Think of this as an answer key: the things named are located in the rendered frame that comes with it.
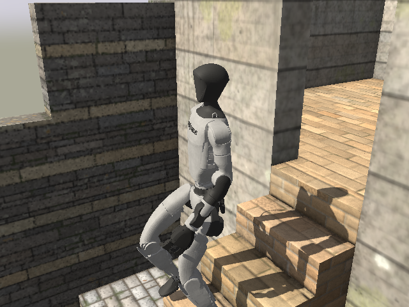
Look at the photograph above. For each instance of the stairs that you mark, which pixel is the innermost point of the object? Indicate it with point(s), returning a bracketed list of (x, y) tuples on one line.
[(292, 248)]

